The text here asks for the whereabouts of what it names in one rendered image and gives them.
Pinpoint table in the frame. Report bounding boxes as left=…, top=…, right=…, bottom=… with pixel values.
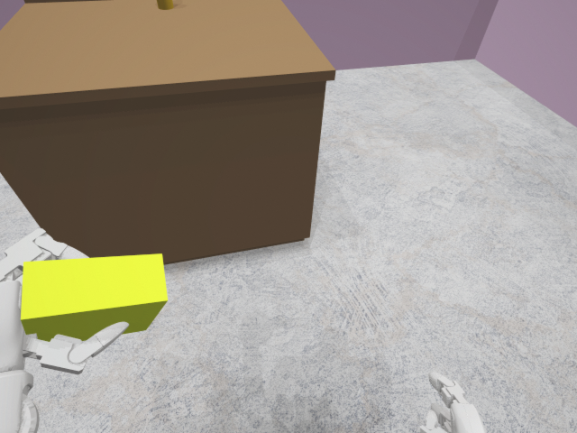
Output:
left=0, top=0, right=335, bottom=265

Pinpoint sponge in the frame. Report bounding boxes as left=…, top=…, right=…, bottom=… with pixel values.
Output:
left=21, top=253, right=168, bottom=342

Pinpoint robot left forearm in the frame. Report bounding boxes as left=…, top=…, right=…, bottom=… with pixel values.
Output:
left=0, top=370, right=40, bottom=433

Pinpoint left robot hand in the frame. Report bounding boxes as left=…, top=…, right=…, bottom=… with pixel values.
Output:
left=0, top=228, right=129, bottom=375

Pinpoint right robot hand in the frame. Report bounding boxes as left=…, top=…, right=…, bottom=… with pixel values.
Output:
left=420, top=371, right=487, bottom=433

